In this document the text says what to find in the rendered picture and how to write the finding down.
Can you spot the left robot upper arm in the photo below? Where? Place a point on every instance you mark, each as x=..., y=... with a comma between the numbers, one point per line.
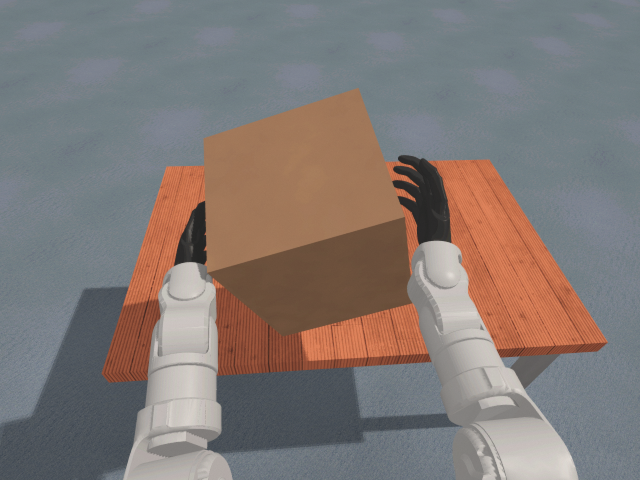
x=199, y=465

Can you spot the robot right forearm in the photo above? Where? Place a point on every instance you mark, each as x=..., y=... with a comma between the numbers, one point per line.
x=476, y=385

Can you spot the robot left forearm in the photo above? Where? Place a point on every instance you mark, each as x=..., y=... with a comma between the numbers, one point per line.
x=181, y=413

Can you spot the right robot upper arm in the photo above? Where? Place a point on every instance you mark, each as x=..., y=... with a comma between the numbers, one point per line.
x=524, y=448

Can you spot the table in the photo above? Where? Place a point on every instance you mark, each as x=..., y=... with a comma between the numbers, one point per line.
x=523, y=298

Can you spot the carton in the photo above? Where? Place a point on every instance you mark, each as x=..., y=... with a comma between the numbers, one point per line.
x=303, y=223

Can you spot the right robot hand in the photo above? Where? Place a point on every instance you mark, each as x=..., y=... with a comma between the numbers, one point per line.
x=430, y=211

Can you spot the left robot hand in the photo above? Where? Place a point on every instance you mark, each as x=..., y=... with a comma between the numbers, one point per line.
x=193, y=240

